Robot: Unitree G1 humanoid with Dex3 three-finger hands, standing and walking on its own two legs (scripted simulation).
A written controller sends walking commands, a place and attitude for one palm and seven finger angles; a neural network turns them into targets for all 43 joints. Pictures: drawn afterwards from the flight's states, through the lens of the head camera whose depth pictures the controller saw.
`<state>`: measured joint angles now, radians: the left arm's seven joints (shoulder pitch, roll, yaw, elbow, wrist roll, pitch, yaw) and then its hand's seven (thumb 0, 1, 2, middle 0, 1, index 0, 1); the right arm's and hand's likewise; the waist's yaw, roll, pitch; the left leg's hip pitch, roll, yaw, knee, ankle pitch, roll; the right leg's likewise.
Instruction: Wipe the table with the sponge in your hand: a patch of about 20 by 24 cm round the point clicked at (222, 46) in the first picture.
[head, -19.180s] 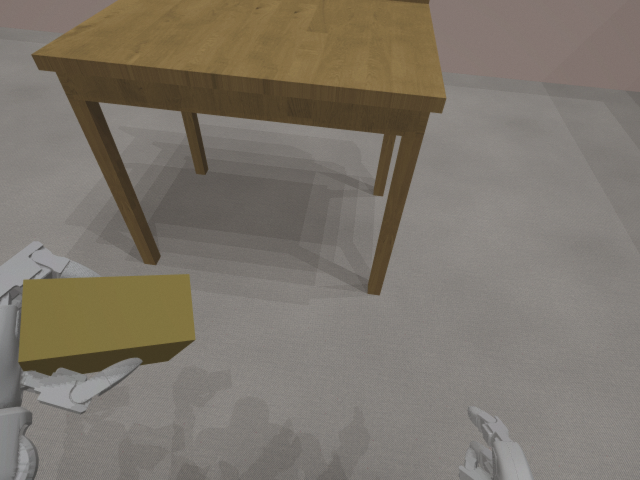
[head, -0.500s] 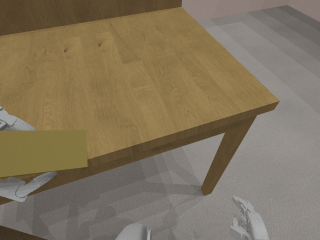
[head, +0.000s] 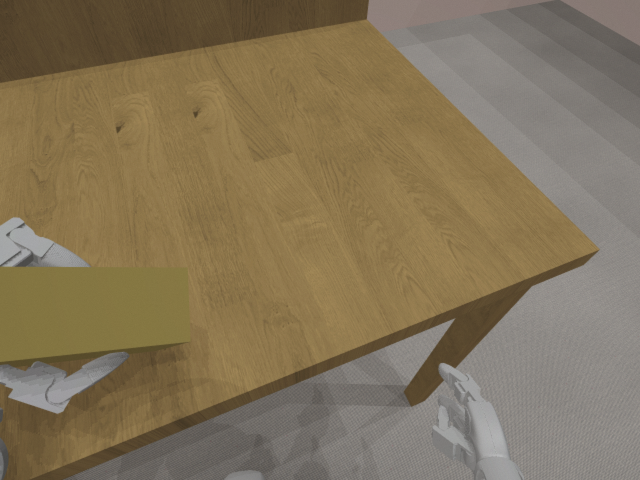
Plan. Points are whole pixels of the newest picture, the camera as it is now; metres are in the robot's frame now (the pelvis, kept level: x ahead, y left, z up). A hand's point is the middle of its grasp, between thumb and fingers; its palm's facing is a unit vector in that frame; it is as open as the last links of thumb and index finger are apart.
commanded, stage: come to a stop and stand still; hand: left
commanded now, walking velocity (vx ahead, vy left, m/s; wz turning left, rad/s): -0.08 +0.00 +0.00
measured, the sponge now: (121, 316) +0.23 +0.20 +0.15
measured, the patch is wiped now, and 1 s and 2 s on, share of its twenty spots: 0.00 0.00 0.00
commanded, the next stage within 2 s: look again from close up in 1.00 s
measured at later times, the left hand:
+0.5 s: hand out of the picture +0.16 +0.28 +0.17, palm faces +0.32 -0.87 -0.37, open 10.1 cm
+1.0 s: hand out of the picture +0.14 +0.35 +0.18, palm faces +0.41 -0.80 -0.44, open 10.1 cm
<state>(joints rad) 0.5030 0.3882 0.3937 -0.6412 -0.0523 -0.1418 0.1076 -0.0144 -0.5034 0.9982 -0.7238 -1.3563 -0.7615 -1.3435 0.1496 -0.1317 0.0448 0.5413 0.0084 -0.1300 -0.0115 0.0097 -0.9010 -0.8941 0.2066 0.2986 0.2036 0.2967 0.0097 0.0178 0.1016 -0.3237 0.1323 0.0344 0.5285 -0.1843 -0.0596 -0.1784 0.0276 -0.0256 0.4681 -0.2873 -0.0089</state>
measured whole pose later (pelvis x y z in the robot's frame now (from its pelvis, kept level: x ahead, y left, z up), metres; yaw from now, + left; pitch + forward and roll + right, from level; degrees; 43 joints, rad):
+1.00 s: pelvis -0.08 +0.09 +0.00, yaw +1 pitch -1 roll -2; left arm 0.40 0.39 0.41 -0.53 -0.02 -0.19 0.09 -0.02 -0.50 1.00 -0.72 -1.36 -0.75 -1.35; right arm 0.18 -0.17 0.02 0.55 0.00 -0.15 0.01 0.01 -0.90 -0.89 0.21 0.30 0.20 0.30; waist 0.03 0.00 0.10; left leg -0.39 -0.04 0.05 0.51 -0.22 0.03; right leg -0.15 0.07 -0.06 0.42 -0.25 -0.06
